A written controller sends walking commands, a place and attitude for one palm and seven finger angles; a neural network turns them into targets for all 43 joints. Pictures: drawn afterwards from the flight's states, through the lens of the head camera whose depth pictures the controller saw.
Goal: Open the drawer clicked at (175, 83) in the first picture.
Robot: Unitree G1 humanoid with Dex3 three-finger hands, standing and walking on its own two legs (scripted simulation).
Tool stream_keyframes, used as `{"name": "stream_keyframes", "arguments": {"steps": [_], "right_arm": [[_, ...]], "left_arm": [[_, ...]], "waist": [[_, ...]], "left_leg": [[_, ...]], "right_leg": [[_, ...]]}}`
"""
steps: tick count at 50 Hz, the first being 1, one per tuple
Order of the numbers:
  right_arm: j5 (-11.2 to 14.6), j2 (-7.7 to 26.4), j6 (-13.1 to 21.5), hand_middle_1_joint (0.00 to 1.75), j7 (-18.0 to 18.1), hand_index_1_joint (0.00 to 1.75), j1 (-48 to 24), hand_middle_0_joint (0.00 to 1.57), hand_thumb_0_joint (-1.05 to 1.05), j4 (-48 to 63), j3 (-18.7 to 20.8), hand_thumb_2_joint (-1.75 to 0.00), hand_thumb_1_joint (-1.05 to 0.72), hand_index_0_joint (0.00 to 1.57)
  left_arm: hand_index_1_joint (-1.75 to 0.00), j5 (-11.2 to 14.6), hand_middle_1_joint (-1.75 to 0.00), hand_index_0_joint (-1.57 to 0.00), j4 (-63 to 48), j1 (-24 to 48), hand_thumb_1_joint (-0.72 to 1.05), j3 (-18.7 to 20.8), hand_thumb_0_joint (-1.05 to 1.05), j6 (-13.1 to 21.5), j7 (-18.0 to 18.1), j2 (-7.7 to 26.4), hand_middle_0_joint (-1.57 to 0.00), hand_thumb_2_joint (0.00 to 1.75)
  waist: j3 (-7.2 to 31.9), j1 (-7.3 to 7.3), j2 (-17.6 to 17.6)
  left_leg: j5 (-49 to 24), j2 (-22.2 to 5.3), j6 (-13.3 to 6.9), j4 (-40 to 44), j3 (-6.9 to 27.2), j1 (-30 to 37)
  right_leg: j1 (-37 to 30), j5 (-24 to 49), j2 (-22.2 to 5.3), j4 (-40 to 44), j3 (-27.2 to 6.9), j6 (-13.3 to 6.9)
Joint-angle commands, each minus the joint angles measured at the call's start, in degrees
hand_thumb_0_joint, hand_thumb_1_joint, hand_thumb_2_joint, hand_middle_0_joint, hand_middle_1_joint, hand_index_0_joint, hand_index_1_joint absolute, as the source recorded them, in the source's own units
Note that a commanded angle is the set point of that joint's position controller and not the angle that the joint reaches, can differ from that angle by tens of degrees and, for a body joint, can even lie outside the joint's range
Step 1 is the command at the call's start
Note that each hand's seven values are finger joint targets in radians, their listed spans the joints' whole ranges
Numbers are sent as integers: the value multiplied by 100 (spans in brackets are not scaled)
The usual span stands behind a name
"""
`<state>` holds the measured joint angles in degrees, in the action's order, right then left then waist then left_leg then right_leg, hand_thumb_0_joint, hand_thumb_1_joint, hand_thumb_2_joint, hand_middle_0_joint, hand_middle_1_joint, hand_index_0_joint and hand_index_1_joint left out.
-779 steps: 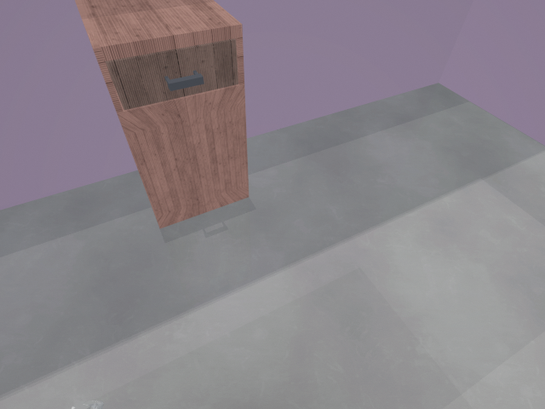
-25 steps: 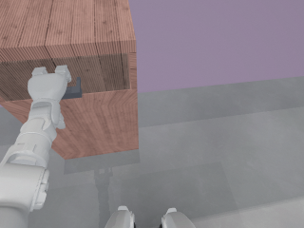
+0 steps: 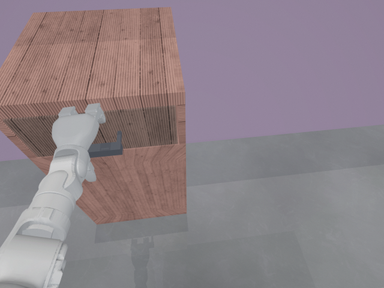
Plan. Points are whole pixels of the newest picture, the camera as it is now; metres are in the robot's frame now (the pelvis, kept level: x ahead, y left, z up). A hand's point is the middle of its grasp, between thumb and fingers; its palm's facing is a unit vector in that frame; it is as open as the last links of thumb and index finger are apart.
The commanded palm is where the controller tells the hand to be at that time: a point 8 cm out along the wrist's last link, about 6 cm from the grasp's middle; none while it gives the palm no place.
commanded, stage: lift the fingers back up to retry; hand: left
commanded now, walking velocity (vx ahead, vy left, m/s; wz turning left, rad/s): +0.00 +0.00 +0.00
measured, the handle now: (100, 143) +0.48 +0.25 -0.03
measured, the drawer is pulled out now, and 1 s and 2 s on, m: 0.00 0.00 0.00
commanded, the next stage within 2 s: re-aim the fingers above the handle in 0.14 s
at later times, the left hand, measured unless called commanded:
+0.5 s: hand (85, 145) +0.43 +0.25 +0.02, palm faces -0.04 -0.04 -1.00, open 13.8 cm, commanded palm +0.41 +0.24 +0.09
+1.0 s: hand (91, 145) +0.43 +0.24 +0.03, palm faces -0.01 -0.04 -1.00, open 13.8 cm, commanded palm +0.40 +0.24 +0.09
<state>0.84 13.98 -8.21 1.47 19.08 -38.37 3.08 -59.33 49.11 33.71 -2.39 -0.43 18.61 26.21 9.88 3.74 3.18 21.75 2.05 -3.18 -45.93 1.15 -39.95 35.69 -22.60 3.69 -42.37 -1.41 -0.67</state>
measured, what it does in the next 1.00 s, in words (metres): stands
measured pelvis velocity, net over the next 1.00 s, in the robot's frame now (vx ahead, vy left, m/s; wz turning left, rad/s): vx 0.00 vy -0.01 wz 0.01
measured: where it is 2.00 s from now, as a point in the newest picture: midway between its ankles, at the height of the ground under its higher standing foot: outside the picture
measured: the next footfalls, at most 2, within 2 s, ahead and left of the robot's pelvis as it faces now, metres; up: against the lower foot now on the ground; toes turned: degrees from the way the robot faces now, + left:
none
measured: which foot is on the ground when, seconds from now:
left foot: down 0.00-1.00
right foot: down 0.00-1.00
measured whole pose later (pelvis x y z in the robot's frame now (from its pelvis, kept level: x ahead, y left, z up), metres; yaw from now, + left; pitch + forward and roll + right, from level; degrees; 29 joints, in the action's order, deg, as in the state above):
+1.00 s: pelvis +0.00 -0.01 +0.00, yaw +0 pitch +16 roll -2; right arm 1.0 14.2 -8.6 1.9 18.7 -38.1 3.1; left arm -61.0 51.4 34.8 -1.2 2.7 18.7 26.6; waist 9.6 3.8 2.8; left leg 21.7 2.0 -2.5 -46.0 1.3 -40.6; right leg 36.8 -23.1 3.7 -43.6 -1.1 -1.4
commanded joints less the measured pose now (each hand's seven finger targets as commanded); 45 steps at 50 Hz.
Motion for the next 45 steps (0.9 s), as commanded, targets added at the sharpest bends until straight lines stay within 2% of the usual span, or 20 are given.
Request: {"name": "stream_keyframes", "arguments": {"steps": [1, 3, 7, 10, 12, 13, 16, 18, 22, 23, 24, 28, 30, 32, 33, 35, 40, 42, 43, 45], "right_arm": [[16, 896, 48, 30, 68, 30, 268, 20, 0, 509, 276, -90, -90, 20], [25, 908, 37, 30, 80, 30, 243, 20, 0, 574, 262, -90, -90, 20], [-6, 865, 36, 30, 107, 30, 207, 20, 0, 676, 289, -90, -90, 20], [-16, 841, 63, 30, 107, 30, 184, 20, 0, 654, 304, -90, -90, 20], [-17, 858, 64, 30, 107, 30, 207, 20, 0, 641, 307, -90, -90, 20], [-36, 845, 85, 30, 98, 30, 212, 20, 0, 635, 324, -90, -90, 20], [-34, 870, 62, 30, 105, 30, 251, 20, 0, 585, 321, -90, -90, 20], [-23, 867, 62, 30, 107, 30, 291, 20, 0, 558, 329, -90, -90, 20], [-17, 862, 43, 30, 130, 30, 316, 20, 0, 565, 329, -90, -90, 20], [-32, 857, 49, 30, 132, 30, 341, 20, 0, 552, 346, -90, -90, 20], [-28, 863, 42, 30, 132, 30, 330, 20, 0, 516, 340, -90, -90, 20], [-30, 877, 3, 30, 124, 30, 342, 20, 0, 545, 317, -90, -90, 20], [-10, 900, 1, 30, 128, 30, 335, 20, 0, 547, 300, -90, -90, 20], [8, 889, -18, 30, 138, 30, 318, 20, 0, 571, 297, -90, -90, 20], [0, 885, -7, 30, 135, 30, 341, 20, 0, 571, 316, -90, -90, 20], [12, 897, 9, 30, 139, 30, 344, 20, 0, 567, 317, -90, -90, 20], [8, 876, 71, 30, 140, 30, 378, 20, 0, 522, 357, -90, -90, 20], [16, 879, 63, 30, 141, 30, 398, 20, 0, 495, 352, -90, -90, 20], [-1, 872, 78, 30, 132, 30, 390, 20, 0, 492, 353, -90, -90, 20], [-1, 880, 81, 30, 115, 30, 385, 20, 0, 474, 351, -90, -90, 20]], "left_arm": [[-120, -3, -120, -30, -755, 1859, -50, 242, 0, -40, 8, 1066, -30, 30], [-120, -35, -120, -30, -734, 2013, -50, 217, 0, -4, -47, 1110, -30, 30], [-120, -130, -120, -30, -1234, 2259, -50, 471, 0, 271, -16, 1421, -30, 30], [-120, -132, -120, -30, -1134, 2258, -50, 427, 0, 340, 83, 1310, -30, 30], [-120, -180, -120, -30, -1185, 2376, -50, 618, 0, 362, 156, 1573, -30, 30], [-120, -149, -120, -30, -1227, 2404, -50, 485, 0, 349, 179, 1393, -30, 30], [-120, -131, -120, -30, -1073, 2347, -50, 631, 0, 268, 186, 1576, -30, 30], [-120, -105, -120, -30, -967, 2438, -50, 361, 0, 213, 142, 1301, -30, 30], [-120, -72, -120, -30, -1206, 2498, -50, 453, 0, 312, 6, 1471, -30, 30], [-120, -27, -120, -30, -1138, 2371, -50, 333, 0, 319, -15, 1269, -30, 30], [-120, -65, -120, -30, -1246, 2469, -50, 492, 0, 374, -8, 1489, -30, 30], [-120, -64, -120, -30, -897, 2055, -50, 620, 0, 332, 37, 1547, -30, 30], [-120, -100, -120, -30, -779, 2040, -50, 816, 0, 292, 83, 1824, -30, 30], [-120, -169, -120, -30, -878, 2135, -50, 844, 0, 293, 101, 1922, -30, 30], [-120, -131, -120, -30, -829, 2075, -50, 694, 0, 263, 105, 1695, -30, 30], [-120, -107, -120, -30, -773, 2087, -50, 772, 0, 247, 109, 1795, -30, 30], [-120, -74, -120, -30, -1095, 2417, -50, 422, 0, 391, 77, 1389, -30, 30], [-120, -107, -120, -30, -1040, 2410, -50, 536, 0, 423, 105, 1515, -30, 30], [-120, -84, -120, -30, -1015, 2411, -50, 371, 0, 401, 125, 1297, -30, 30], [-120, -123, -120, -30, -860, 2273, -50, 591, 0, 343, 203, 1496, -30, 30]], "waist": [[1402, 16, -142], [1269, 11, -169], [1868, -74, 94], [1679, -8, 74], [1908, -42, 82], [1931, 1, 163], [2042, -7, 122], [1861, 102, 50], [2239, 37, 120], [2115, 76, 173], [2128, 36, 200], [1868, -28, 11], [1755, -95, -31], [2016, -106, 15], [1883, -58, 68], [1844, -66, 15], [1913, 78, 192], [2028, 50, 147], [1845, 75, 193], [1855, -9, 117]], "left_leg": [[-2654, -171, 55, 555, 53, 1863], [-2339, -131, 30, 585, -1, 1708], [-2591, -86, 24, 468, -35, 1915], [-2474, -59, 20, 372, -57, 1761], [-2542, -55, 31, 327, -34, 1771], [-2644, -51, 21, 269, -52, 1844], [-2683, -37, 31, 232, -63, 1730], [-2616, -43, 13, 218, -68, 1723], [-2791, -38, 11, 215, -53, 1844], [-2797, -40, 2, 190, -58, 1892], [-2816, -63, 21, 208, -35, 1873], [-2628, -31, 0, 257, -99, 1515], [-2427, -19, -8, 313, -129, 1293], [-2520, -13, -4, 326, -127, 1365], [-2523, -25, -2, 318, -144, 1404], [-2366, -33, -6, 341, -144, 1395], [-2443, -83, 12, 342, -43, 1779], [-2472, -87, 28, 348, -4, 1825], [-2391, -86, 29, 356, -3, 1795], [-2340, -78, 28, 376, -18, 1730]], "right_leg": [[-393, 1826, 55, 520, 330, -209], [-420, 1761, 34, 525, 303, -214], [-592, 2029, 12, 408, 209, -210], [-439, 1984, 25, 378, 212, -208], [-464, 2054, 28, 299, 194, -203], [-433, 2151, 33, 293, 194, -206], [-549, 2266, 30, 254, 190, -204], [-418, 2234, 39, 294, 202, -184], [-599, 2428, 30, 264, 152, -168], [-527, 2392, 43, 290, 172, -180], [-483, 2356, 39, 267, 175, -178], [-658, 2385, 47, 287, 179, -186], [-742, 2309, 39, 302, 162, -194], [-824, 2398, 28, 288, 124, -178], [-748, 2353, 35, 298, 170, -193], [-716, 2189, 43, 337, 155, -186], [-400, 1970, 52, 359, 203, -195], [-353, 1896, 54, 344, 213, -185], [-281, 1809, 64, 352, 238, -209], [-336, 1783, 65, 356, 244, -215]]}}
